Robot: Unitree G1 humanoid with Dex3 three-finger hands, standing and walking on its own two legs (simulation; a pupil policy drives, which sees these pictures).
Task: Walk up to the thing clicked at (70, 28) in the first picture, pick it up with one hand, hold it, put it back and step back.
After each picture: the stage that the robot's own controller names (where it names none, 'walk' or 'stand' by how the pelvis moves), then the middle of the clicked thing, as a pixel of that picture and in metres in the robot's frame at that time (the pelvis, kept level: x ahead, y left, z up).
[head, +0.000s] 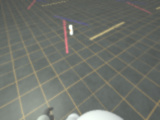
stand; (71, 30) +2.20 +0.65 -0.65
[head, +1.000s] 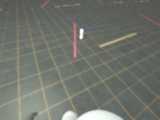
walk; (81, 34) +2.13 +0.29 -0.63
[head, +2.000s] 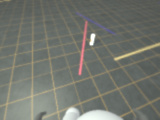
walk; (92, 39) +1.55 +0.00 -0.64
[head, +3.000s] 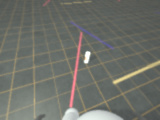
walk; (87, 57) +1.08 +0.05 -0.64
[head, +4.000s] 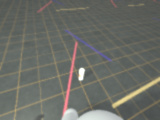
walk; (81, 74) +0.75 +0.09 -0.64
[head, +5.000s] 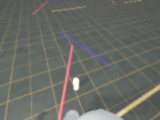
walk; (76, 84) +0.55 +0.17 -0.64
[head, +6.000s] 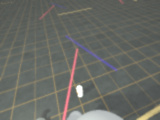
stand; (79, 91) +0.45 +0.16 -0.64
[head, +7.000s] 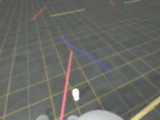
stand; (76, 95) +0.42 +0.18 -0.66
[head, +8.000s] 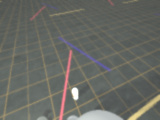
stand; (75, 94) +0.43 +0.19 -0.66
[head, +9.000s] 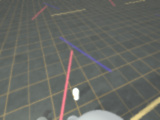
stand; (76, 94) +0.42 +0.17 -0.66
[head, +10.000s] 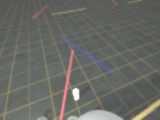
stand; (76, 94) +0.42 +0.17 -0.66
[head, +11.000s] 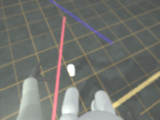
go down; (71, 70) +0.47 +0.17 -0.48
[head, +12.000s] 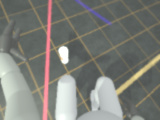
go down; (64, 56) +0.50 +0.22 -0.29
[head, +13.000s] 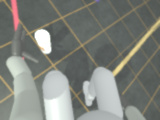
close in; (44, 44) +0.49 +0.25 -0.19
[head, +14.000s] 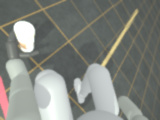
close; (26, 40) +0.48 +0.28 -0.16
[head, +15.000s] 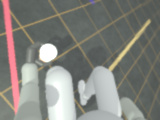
lift; (46, 55) +0.38 +0.24 -0.15
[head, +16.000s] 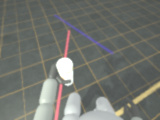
lift; (66, 74) +0.31 +0.16 +0.04
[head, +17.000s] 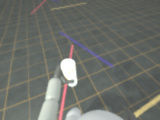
hold; (70, 74) +0.31 +0.14 +0.06
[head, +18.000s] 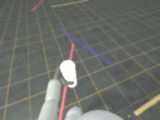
hold; (70, 76) +0.30 +0.15 +0.04
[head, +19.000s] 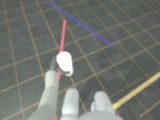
crouch; (66, 66) +0.38 +0.16 -0.02
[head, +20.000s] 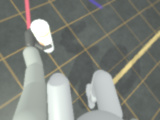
lower; (45, 40) +0.50 +0.24 -0.06
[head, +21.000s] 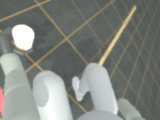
lower; (24, 43) +0.46 +0.28 -0.18
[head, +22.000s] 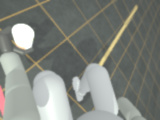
lower; (24, 42) +0.46 +0.28 -0.18
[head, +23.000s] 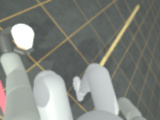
lower; (24, 43) +0.46 +0.28 -0.17
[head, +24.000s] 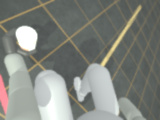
lower; (27, 44) +0.45 +0.27 -0.17
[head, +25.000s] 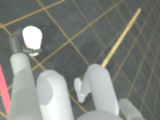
open; (33, 44) +0.46 +0.26 -0.18
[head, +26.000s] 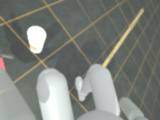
stand; (36, 42) +0.46 +0.25 -0.18
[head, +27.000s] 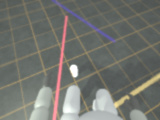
walk; (74, 71) +0.46 +0.16 -0.45
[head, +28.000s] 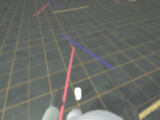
stand; (78, 94) +0.42 +0.13 -0.60
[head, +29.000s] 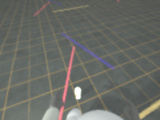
stand; (78, 93) +0.41 +0.14 -0.60
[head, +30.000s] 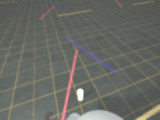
stand; (80, 95) +0.43 +0.13 -0.65
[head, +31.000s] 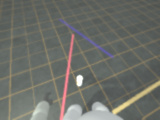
walk; (79, 81) +0.47 +0.10 -0.64
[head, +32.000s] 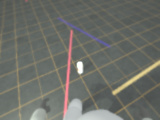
walk; (80, 68) +0.68 +0.18 -0.62
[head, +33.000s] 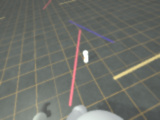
walk; (85, 56) +1.02 +0.18 -0.64
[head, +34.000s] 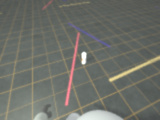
stand; (83, 58) +1.07 +0.15 -0.65
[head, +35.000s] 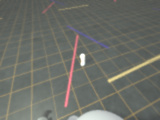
stand; (82, 60) +1.07 +0.17 -0.66
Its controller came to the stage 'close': yes
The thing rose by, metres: 0.68
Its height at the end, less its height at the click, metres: +0.00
